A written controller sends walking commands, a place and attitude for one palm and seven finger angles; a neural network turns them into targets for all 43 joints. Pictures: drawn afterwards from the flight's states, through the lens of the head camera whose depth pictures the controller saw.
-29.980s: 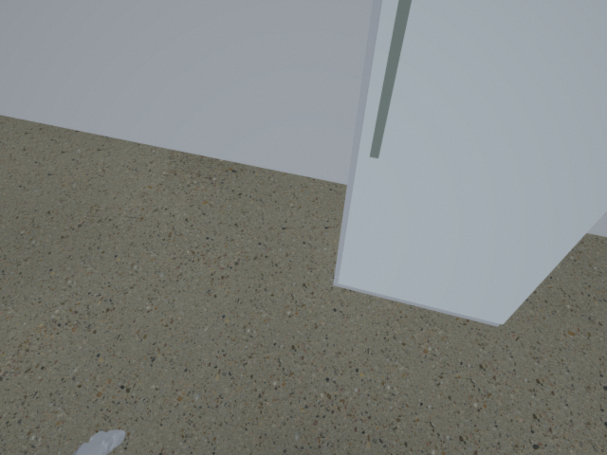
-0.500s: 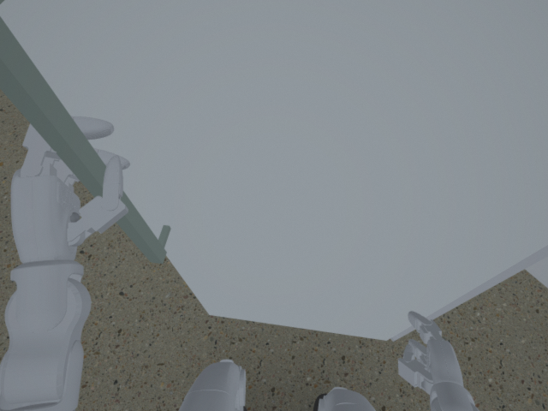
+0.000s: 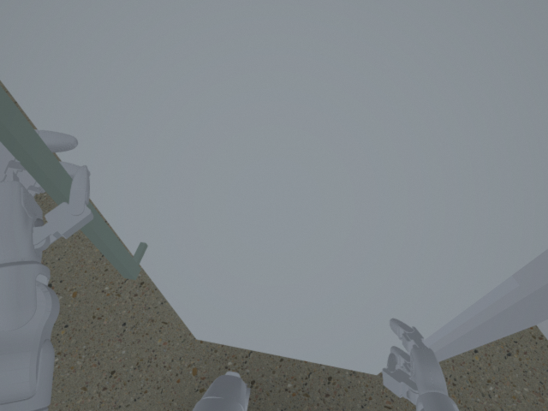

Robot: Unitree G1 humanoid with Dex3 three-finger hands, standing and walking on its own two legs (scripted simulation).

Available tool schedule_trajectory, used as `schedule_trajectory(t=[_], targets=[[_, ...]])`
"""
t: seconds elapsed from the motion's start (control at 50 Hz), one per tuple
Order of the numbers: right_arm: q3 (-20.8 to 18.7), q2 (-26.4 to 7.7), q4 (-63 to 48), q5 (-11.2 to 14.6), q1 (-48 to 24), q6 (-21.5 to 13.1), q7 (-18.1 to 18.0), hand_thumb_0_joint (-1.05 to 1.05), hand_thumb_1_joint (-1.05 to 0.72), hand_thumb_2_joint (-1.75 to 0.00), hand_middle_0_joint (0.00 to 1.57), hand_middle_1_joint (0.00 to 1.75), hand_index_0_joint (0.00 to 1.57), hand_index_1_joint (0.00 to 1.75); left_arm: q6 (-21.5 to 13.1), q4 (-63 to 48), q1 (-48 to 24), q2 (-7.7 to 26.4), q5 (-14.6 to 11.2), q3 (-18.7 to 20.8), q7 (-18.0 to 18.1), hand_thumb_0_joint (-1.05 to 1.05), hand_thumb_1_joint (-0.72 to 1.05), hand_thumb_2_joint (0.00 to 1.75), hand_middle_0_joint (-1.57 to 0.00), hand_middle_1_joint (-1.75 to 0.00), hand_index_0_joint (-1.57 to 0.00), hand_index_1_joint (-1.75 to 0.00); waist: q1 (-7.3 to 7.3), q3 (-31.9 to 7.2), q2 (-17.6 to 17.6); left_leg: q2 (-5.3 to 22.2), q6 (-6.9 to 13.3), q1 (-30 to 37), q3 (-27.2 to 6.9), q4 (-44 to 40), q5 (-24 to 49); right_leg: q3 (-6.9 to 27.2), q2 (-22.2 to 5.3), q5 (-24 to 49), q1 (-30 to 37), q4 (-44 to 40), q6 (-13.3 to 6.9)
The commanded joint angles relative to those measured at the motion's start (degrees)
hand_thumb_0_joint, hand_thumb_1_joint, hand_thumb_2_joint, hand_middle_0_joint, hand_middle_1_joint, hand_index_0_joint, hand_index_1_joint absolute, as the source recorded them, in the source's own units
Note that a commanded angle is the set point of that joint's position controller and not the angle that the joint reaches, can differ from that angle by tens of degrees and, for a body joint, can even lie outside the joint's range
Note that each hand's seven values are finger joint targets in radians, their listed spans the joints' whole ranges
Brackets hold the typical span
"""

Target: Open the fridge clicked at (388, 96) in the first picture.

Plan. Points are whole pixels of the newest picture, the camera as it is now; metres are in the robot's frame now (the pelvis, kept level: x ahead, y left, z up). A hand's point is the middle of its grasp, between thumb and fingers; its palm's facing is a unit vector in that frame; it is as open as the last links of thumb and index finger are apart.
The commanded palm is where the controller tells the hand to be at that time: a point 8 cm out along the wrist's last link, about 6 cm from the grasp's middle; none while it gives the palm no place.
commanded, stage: walk backward, drawing the door open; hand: left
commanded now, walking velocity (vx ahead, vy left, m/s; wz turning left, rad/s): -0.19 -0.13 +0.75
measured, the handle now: (81, 187) +0.33 +0.26 +0.17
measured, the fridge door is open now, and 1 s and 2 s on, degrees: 62 84 78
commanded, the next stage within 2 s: stop walking and hold the door back in 0.46 s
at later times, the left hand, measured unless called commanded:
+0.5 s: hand (13, 365) +0.13 +0.22 +0.19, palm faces +0.49 -0.83 -0.25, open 6.1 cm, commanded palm +0.07 +0.26 +0.19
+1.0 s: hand out of the picture +0.10 +0.20 +0.19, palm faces +0.60 -0.77 -0.23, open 5.7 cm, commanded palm +0.06 +0.26 +0.17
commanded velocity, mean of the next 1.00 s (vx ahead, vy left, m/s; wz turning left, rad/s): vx -0.01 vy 0.04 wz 0.26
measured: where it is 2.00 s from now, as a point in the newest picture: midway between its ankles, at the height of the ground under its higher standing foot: outside the picture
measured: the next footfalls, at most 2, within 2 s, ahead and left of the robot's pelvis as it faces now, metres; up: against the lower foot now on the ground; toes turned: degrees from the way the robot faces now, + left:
left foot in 0.22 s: +0.01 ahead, +0.07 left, +0.00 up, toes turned +14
right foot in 0.62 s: -0.07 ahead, -0.21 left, +0.00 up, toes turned +17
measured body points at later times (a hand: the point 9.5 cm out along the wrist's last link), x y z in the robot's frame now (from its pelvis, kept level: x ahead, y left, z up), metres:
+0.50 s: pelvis -0.09 -0.06 +0.02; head -0.06 -0.03 +0.47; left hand +0.10 +0.26 +0.20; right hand +0.13 -0.20 -0.07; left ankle -0.03 +0.06 -0.72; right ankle -0.05 -0.21 -0.66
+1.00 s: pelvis -0.20 -0.14 +0.02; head -0.19 -0.15 +0.47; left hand +0.06 +0.24 +0.21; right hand +0.04 -0.36 -0.08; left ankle -0.26 +0.00 -0.69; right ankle -0.10 -0.22 -0.72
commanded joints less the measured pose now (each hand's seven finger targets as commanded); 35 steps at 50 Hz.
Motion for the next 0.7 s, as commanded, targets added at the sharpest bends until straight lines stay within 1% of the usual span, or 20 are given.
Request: schedule_trajectory(t=[0.0,0.04,0.1,0.14,0.18,0.2,0.22,0.24,0.26,0.3,0.34,0.46,0.54,0.56,0.58,0.6,0.62,0.64,0.66,0.68], targets=[[-4.5,-7.3,-7.6,-0.1,-3.4,-1.0,-0.4,0.0,-0.9,-0.9,0.2,0.3,0.2,0.3,-7.1,-18.5,-9.2,18.4,1.3,11.3,1.0,0.0,0.9,0.9,-0.45,-1.4,-0.45,-1.4,-0.63,-17.7,-15.1,-2.2,-1.5,-4.7,5.3,23.6,-5.1,11.3,-19.9,24.6,10.9,-11.7,-10.2],[-3.3,-5.7,-9.1,0.0,-4.9,-0.5,-1.3,0.0,-0.9,-0.9,0.2,0.3,0.2,0.3,-8.0,-18.3,-6.0,14.2,1.2,9.2,1.0,0.0,0.9,0.9,-0.45,-1.4,-0.45,-1.4,-0.43,-17.1,-12.9,-1.6,-1.2,-2.1,7.8,13.5,-5.8,4.0,-18.4,34.6,13.3,-9.3,-9.9],[-3.3,-5.7,-9.2,-0.2,-4.4,0.1,-2.1,0.0,-0.9,-0.9,0.2,0.3,0.2,0.3,-8.1,-18.1,-3.6,13.8,1.0,8.7,1.4,0.0,0.9,0.9,-0.45,-1.4,-0.45,-1.4,-0.33,-16.7,-11.5,-1.2,-0.1,4.9,10.6,-2.8,-4.4,1.0,-18.3,35.9,12.0,-7.3,-8.7],[-3.2,-5.7,-9.2,-0.7,-1.9,0.0,-2.3,0.0,-0.9,-0.9,0.2,0.3,0.2,0.3,-8.4,-19.5,-2.5,13.0,1.2,7.7,1.5,0.0,0.9,0.9,-0.45,-1.4,-0.45,-1.4,-0.66,-18.5,-8.7,-2.3,0.1,9.3,12.7,-13.0,2.3,-0.2,-16.9,33.8,10.7,-5.1,-7.5],[-4.1,-6.9,-9.4,-0.6,0.3,0.1,-2.5,0.0,-0.9,-0.9,0.2,0.3,0.2,0.3,-8.7,-21.4,-4.0,11.8,0.6,5.9,1.5,0.0,0.9,0.9,-0.45,-1.4,-0.45,-1.4,-2.86,-20.4,-3.6,-1.3,0.4,21.5,11.2,-26.0,16.4,-2.4,-13.7,24.9,4.1,3.1,-3.8],[-5.1,-9.3,-10.2,-0.3,-0.5,-0.3,-2.8,0.0,-0.9,-0.9,0.2,0.3,0.2,0.3,-9.2,-22.6,-3.7,11.4,0.1,4.8,1.7,0.0,0.9,0.9,-0.45,-1.4,-0.45,-1.4,-2.65,-20.7,9.1,9.0,4.4,28.0,-2.2,-30.1,33.5,-5.2,-7.3,7.5,-4.6,13.1,-0.2],[-4.6,-9.4,-10.6,-0.2,-0.4,-1.2,-2.0,0.0,-0.9,-0.9,0.2,0.3,0.2,0.3,-10.3,-24.5,-5.3,11.3,0.5,3.6,1.6,0.0,0.9,0.9,-0.45,-1.4,-0.45,-1.4,-0.98,-21.7,20.9,22.1,12.3,31.7,-21.8,-30.1,65.6,-2.1,-0.8,-21.5,-14.4,22.7,2.5],[-4.1,-8.0,-8.5,-0.2,0.1,-2.1,-0.5,0.0,-0.9,-0.9,0.2,0.3,0.2,0.3,-10.8,-22.2,-5.5,11.9,2.3,4.5,1.0,0.0,0.9,0.9,-0.45,-1.4,-0.45,-1.4,-0.33,-21.5,16.1,22.4,14.0,32.4,-19.3,-28.1,67.1,3.0,-1.0,-22.9,-15.9,26.3,1.3],[-3.6,-7.4,-8.3,-0.8,-1.4,-3.0,0.0,0.0,-0.9,-0.9,0.2,0.3,0.2,0.3,-11.4,-27.1,-11.3,13.3,2.4,4.1,0.1,0.0,0.9,0.9,-0.45,-1.4,-0.45,-1.4,-1.72,-21.0,14.0,19.9,11.5,26.3,-18.7,-30.7,54.4,4.7,-1.8,-18.2,-12.3,27.8,1.1],[-5.5,-9.2,-7.1,-0.2,0.8,-3.8,-0.6,0.0,-0.9,-0.9,0.2,0.3,0.2,0.3,-11.0,-25.2,-10.5,13.8,2.6,5.1,1.0,0.0,0.9,0.9,-0.45,-1.4,-0.45,-1.4,-2.2,-20.4,12.2,15.7,10.7,27.9,-12.2,-28.5,51.0,3.7,-0.4,-13.3,-12.7,25.0,1.8],[-5.5,-8.8,-6.2,0.1,1.4,-3.9,-0.3,0.0,-0.9,-0.9,0.2,0.3,0.2,0.3,-9.6,-20.9,-7.0,10.1,2.7,2.1,0.7,0.0,0.9,0.9,-0.45,-1.4,-0.45,-1.4,-1.95,-19.6,11.7,12.1,9.0,26.2,-6.3,-28.8,45.1,1.9,1.0,-9.9,-10.4,23.3,1.9],[-3.7,-8.1,-6.3,-0.2,0.5,-4.8,-1.4,0.0,-0.9,-0.9,0.2,0.3,0.2,0.3,-8.6,-19.5,-9.3,10.0,0.5,1.4,0.8,0.0,0.9,0.9,-0.45,-1.4,-0.45,-1.4,-1.92,-18.5,12.6,11.2,9.8,20.3,-8.3,-35.7,22.6,0.1,3.5,-12.2,-2.7,15.1,1.8],[-3.1,-7.9,-6.5,-0.9,-1.2,-4.6,-1.3,0.0,-0.9,-0.9,0.2,0.3,0.2,0.3,-8.1,-18.8,-9.0,11.1,-0.1,2.9,1.1,0.0,0.9,0.9,-0.45,-1.4,-0.45,-1.4,-0.05,-19.7,12.1,8.3,7.9,15.8,-6.3,-34.7,18.2,-1.1,4.7,-7.7,9.7,-4.2,0.5],[-2.9,-7.7,-5.4,-0.8,-0.6,-4.1,-1.3,0.0,-0.9,-0.9,0.2,0.3,0.2,0.3,-6.7,-7.2,-8.7,7.7,0.6,0.2,0.9,0.0,0.9,0.9,-0.45,-1.4,-0.45,-1.4,0.22,-19.0,9.5,5.4,5.8,15.1,-3.5,-31.0,12.3,-1.0,3.8,-2.4,12.0,-12.9,-0.1],[-3.0,-7.0,-5.5,-0.3,-1.0,-3.5,-1.1,0.0,-0.9,-0.9,0.2,0.3,0.2,0.3,-6.0,-5.8,-14.2,10.3,1.1,0.6,0.9,0.0,0.9,0.9,-0.45,-1.4,-0.45,-1.4,0.33,-17.8,-0.1,1.0,3.1,12.2,0.6,-22.4,4.0,5.0,-2.8,0.8,11.0,-20.0,-2.3],[-2.8,-5.5,-5.0,0.0,-1.4,-2.6,-1.5,0.0,-0.9,-0.9,0.2,0.3,0.2,0.3,-5.2,-1.4,-18.7,15.8,1.4,3.7,1.5,0.0,0.9,0.9,-0.45,-1.4,-0.45,-1.4,0.05,-15.2,-15.0,-5.1,-0.4,3.7,5.7,-7.3,-1.4,23.1,-16.2,0.0,8.9,-24.3,-6.8],[-3.2,-8.0,-4.4,0.0,-3.3,-2.3,-2.2,0.0,-0.9,-0.9,0.2,0.3,0.2,0.3,-5.1,3.5,-26.6,17.1,1.0,4.7,1.9,0.0,0.9,0.9,-0.45,-1.4,-0.45,-1.4,0.46,-12.1,-17.6,-6.8,-1.0,-2.8,2.4,8.0,-4.3,31.1,-24.2,8.1,2.8,-24.3,-9.1],[-2.7,-8.2,-3.1,-0.6,-2.7,-2.3,-2.3,0.0,-0.9,-0.9,0.2,0.3,0.2,0.3,-5.5,9.3,-30.2,16.6,1.1,4.7,2.0,0.0,0.9,0.9,-0.45,-1.4,-0.45,-1.4,-0.31,-14.2,-11.9,-4.7,-0.8,-3.0,-0.1,14.6,-2.2,24.4,-25.1,14.6,2.4,-20.7,-9.0],[-3.6,-8.5,-2.3,0.0,-0.3,-2.1,-2.1,0.0,-0.9,-0.9,0.2,0.3,0.2,0.3,-5.7,15.1,-32.6,17.3,2.1,5.3,1.5,0.0,0.9,0.9,-0.45,-1.4,-0.45,-1.4,-1.9,-16.9,-15.3,-3.8,-1.0,-4.3,-0.5,16.2,2.5,19.9,-20.5,13.4,6.5,-17.2,-5.6],[-3.4,-8.9,-2.3,0.5,-0.9,-1.5,-2.2,0.0,-0.9,-0.9,0.2,0.3,0.2,0.3,-6.6,16.3,-37.1,14.7,2.1,1.4,0.8,0.0,0.9,0.9,-0.45,-1.4,-0.45,-1.4,-2.29,-16.4,-14.7,-3.6,-1.1,-5.6,0.9,16.8,5.9,15.2,-17.9,15.8,9.2,-14.2,-4.8]])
